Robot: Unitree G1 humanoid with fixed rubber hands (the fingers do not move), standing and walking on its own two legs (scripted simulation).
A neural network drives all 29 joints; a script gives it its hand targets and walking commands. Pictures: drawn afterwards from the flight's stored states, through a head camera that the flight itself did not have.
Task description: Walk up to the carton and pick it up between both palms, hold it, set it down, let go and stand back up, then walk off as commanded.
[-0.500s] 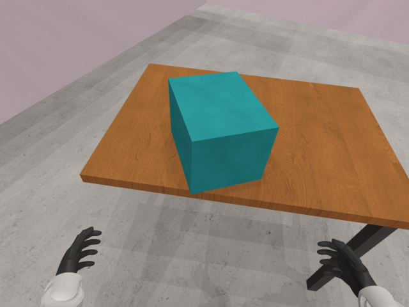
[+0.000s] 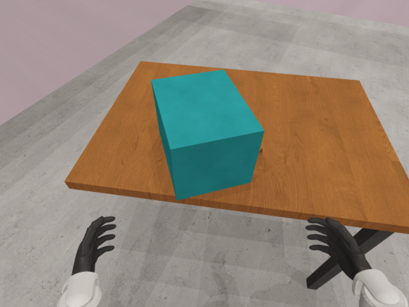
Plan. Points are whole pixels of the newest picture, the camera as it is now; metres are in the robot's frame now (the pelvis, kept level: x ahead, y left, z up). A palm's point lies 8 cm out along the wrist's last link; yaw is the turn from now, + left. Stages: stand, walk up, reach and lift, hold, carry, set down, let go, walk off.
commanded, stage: reach and lift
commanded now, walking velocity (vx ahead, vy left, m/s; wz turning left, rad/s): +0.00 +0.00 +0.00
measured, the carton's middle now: (201, 131) +0.53 +0.02 +0.02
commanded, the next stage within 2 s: none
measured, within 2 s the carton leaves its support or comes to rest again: neither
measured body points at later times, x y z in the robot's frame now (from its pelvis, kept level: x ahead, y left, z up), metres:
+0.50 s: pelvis +0.01 +0.01 +0.00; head +0.01 +0.02 +0.45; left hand +0.22 +0.20 +0.06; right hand +0.23 -0.25 +0.04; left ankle +0.04 +0.21 -0.73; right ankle +0.01 -0.03 -0.73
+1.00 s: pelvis +0.01 +0.01 +0.00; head +0.02 +0.02 +0.45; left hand +0.28 +0.19 +0.09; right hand +0.32 -0.23 +0.08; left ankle +0.04 +0.21 -0.73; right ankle +0.01 -0.03 -0.73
